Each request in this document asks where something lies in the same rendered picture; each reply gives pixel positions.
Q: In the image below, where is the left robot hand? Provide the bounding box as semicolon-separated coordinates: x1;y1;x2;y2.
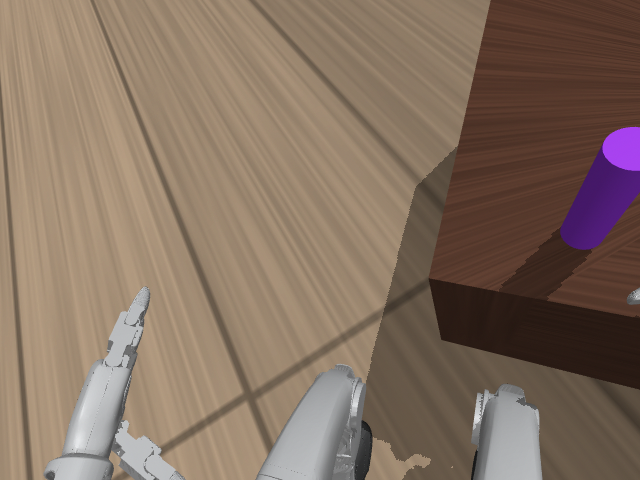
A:
62;286;186;480

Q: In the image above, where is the left robot foot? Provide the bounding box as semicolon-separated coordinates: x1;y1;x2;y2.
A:
354;420;372;480

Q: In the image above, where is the left robot arm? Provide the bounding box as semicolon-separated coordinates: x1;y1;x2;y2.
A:
43;454;114;480

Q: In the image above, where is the can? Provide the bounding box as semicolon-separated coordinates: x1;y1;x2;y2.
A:
560;127;640;250

